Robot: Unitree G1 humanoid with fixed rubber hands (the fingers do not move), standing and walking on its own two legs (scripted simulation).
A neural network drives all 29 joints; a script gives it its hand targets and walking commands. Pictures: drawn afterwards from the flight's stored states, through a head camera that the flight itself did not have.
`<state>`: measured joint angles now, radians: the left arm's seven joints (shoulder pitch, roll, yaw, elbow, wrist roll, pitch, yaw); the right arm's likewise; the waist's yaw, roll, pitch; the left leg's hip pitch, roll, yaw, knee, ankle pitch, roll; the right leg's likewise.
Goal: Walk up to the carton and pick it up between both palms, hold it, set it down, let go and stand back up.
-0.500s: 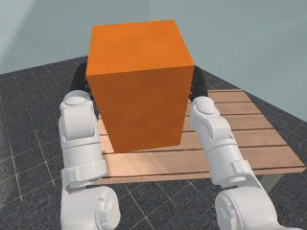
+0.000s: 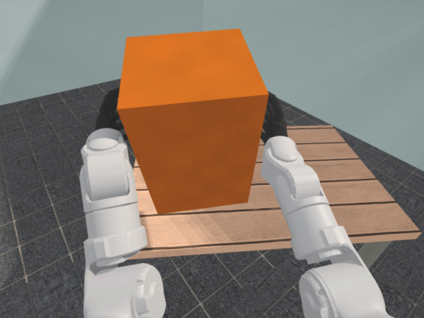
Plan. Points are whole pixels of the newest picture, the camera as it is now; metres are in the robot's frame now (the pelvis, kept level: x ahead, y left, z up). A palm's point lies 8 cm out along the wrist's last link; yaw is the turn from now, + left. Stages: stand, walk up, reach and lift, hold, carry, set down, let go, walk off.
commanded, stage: hold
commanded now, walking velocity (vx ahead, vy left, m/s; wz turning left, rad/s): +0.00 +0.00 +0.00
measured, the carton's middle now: (194, 130) +0.41 +0.01 +0.20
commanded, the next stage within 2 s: none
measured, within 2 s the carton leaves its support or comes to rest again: neither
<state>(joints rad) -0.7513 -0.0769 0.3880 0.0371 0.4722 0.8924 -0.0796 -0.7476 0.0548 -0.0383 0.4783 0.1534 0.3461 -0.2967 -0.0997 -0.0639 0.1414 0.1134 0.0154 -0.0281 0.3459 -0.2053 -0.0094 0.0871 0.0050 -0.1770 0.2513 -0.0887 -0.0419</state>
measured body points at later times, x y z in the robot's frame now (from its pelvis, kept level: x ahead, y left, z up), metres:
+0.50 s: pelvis +0.00 +0.00 +0.00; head -0.05 +0.02 +0.45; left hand +0.38 +0.16 +0.23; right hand +0.37 -0.13 +0.22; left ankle +0.01 +0.12 -0.75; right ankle +0.06 -0.09 -0.75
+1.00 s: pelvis -0.01 +0.00 +0.00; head -0.05 +0.02 +0.45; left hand +0.37 +0.16 +0.23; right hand +0.37 -0.12 +0.22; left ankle +0.01 +0.12 -0.75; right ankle +0.06 -0.09 -0.75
